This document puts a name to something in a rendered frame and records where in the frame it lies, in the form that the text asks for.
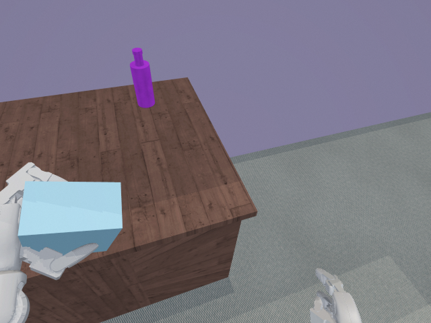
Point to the sponge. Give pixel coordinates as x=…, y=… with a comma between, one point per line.
x=66, y=215

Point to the robot right hand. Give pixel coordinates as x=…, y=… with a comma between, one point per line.
x=340, y=309

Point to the robot left hand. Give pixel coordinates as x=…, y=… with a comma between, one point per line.
x=47, y=262

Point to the table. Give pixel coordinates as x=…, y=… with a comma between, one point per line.
x=182, y=198

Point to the robot left forearm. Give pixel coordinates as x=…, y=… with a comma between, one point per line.
x=14, y=303

